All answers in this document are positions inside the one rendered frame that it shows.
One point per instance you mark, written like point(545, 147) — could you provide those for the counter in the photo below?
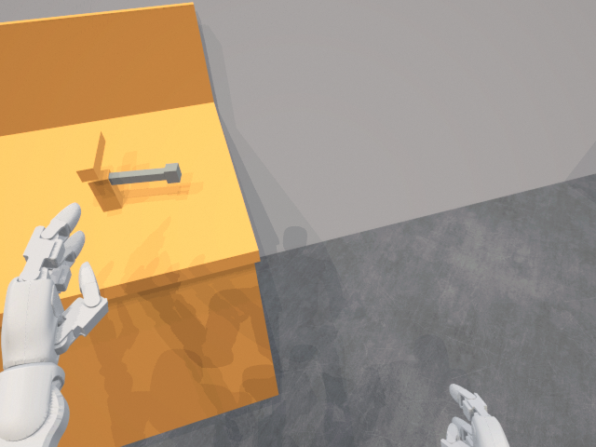
point(185, 336)

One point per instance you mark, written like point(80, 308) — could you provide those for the right robot hand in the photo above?
point(484, 431)

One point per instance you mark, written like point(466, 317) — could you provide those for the left robot forearm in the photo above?
point(33, 411)

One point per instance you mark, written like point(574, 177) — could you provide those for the left robot hand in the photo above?
point(33, 307)

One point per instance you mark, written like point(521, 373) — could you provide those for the tap lever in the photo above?
point(171, 173)

